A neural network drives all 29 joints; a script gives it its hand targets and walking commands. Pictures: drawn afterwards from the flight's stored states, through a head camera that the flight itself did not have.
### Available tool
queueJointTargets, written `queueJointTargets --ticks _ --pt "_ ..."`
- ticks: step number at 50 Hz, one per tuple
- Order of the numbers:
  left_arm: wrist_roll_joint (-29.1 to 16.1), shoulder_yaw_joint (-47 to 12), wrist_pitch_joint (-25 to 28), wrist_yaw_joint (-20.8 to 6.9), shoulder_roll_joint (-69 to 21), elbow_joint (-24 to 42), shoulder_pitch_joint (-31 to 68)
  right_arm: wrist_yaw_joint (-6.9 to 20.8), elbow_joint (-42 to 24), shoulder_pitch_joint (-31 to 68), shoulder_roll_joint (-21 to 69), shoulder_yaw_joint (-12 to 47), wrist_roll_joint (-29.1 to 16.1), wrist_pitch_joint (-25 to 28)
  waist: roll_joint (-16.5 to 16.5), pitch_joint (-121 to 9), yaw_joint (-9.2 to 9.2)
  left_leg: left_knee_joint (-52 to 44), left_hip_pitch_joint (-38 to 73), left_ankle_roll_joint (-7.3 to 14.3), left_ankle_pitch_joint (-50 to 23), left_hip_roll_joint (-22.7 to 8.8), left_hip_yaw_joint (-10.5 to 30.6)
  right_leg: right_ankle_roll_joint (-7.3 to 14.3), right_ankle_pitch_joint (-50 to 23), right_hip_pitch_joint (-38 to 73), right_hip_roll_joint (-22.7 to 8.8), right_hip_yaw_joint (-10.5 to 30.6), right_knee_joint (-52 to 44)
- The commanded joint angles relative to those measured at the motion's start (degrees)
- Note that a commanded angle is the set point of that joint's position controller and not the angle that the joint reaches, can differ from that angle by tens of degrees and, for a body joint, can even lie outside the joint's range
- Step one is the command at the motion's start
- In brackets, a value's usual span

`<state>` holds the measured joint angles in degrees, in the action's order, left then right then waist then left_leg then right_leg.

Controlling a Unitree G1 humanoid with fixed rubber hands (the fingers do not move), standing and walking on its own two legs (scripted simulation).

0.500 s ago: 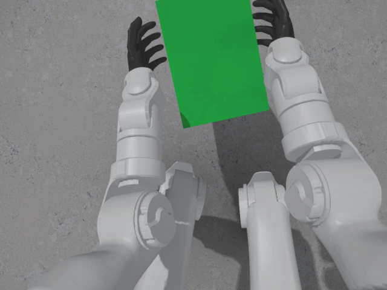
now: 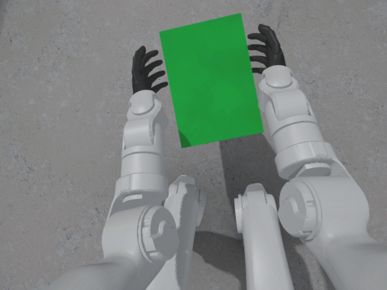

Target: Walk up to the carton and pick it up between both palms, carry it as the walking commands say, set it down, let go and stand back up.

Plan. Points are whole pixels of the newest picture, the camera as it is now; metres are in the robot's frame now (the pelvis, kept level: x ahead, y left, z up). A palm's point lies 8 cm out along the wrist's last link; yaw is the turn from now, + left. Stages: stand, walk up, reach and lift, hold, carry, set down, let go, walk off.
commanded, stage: reach and lift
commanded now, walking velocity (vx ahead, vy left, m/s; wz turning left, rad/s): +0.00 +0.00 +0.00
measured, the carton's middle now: (210, 93) +0.50 +0.04 -0.18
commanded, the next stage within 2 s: none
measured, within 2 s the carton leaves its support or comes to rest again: neither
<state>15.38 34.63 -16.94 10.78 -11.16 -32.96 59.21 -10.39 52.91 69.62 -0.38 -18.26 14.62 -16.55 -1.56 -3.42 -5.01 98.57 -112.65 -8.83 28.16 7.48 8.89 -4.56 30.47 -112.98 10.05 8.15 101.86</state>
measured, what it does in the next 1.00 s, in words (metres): rises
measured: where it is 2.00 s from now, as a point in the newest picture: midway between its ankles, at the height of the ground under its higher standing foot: (213, 234)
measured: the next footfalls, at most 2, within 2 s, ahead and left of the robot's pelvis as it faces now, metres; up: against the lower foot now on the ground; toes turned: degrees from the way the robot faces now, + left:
none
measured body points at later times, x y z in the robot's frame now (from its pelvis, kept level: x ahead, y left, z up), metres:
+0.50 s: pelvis +0.01 +0.00 +0.06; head +0.25 -0.01 +0.43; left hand +0.46 +0.16 -0.01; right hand +0.51 -0.08 -0.02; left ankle +0.12 +0.16 -0.46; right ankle +0.10 -0.13 -0.46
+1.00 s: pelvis +0.03 +0.00 +0.12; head +0.23 +0.00 +0.52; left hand +0.44 +0.16 +0.07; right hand +0.49 -0.08 +0.06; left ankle +0.12 +0.16 -0.46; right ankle +0.10 -0.13 -0.46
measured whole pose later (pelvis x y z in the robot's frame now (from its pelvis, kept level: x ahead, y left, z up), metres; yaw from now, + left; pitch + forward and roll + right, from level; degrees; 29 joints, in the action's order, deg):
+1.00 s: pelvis +0.03 +0.00 +0.12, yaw +0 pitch +34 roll +1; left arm 17.5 32.2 -15.5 11.4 -16.5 -30.6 43.9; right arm -8.9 49.4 52.6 4.8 -19.9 16.2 -14.6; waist -1.0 -8.0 -4.9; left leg 75.9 -85.1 -6.6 24.4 6.7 10.8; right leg -3.2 26.8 -84.6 8.2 9.0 78.2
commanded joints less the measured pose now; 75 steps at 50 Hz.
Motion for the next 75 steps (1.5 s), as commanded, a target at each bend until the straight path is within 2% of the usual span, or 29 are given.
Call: queueJointTargets --ticks 1,16,50,75 --pt "-7.6 -33.7 0.3 -16.9 -52.7 -6.0 40.5 15.8 0.3 31.4 61.6 20.8 -7.1 2.4 -4.7 -62.7 -2.28 -8.5 34.8 3.8 -14.3 4.1 -15.8 1.9 -12.1 34.8 2.6 -12.0 -13.0" --pt "-6.7 -34.2 0.3 -16.5 -55.2 -6.5 35.2 16.1 1.0 26.4 62.7 20.0 -6.1 2.7 -3.6 -59.8 -1.75 -14.5 40.5 3.6 -14.1 4.4 -14.9 2.2 -11.9 39.2 2.5 -11.5 -19.0" --pt "-4.9 -36.9 1.3 -16.3 -60.3 -6.5 20.5 17.0 -2.0 14.1 65.3 22.1 -4.7 4.4 -2.4 -52.2 -0.90 -30.9 56.3 4.2 -16.4 3.9 -11.7 2.7 -14.6 54.8 1.7 -9.5 -35.5" --pt "-3.8 -39.3 2.4 -17.4 -65.7 -7.4 4.5 18.2 -7.5 3.3 67.2 25.3 -4.2 5.8 -1.1 -44.2 -1.34 -46.0 72.9 5.1 -25.3 2.2 -8.7 3.1 -21.5 69.6 0.3 -7.2 -49.8"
